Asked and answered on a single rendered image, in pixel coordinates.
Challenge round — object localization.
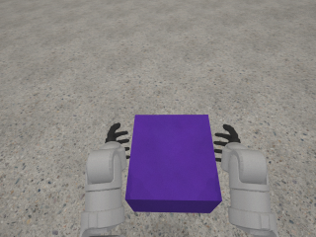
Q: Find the robot right forearm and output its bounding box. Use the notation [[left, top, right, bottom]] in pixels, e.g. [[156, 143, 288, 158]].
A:
[[220, 142, 279, 237]]

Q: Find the carton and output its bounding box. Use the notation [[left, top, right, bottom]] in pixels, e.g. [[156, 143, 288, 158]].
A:
[[125, 115, 222, 213]]

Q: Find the robot left forearm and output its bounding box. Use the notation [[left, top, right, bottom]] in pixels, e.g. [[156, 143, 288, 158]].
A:
[[79, 141, 127, 237]]

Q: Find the robot right hand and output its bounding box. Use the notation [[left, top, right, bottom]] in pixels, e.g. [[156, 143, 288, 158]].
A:
[[213, 124, 241, 162]]

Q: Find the robot left hand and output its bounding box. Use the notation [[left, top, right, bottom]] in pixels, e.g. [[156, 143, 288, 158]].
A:
[[105, 122, 130, 159]]

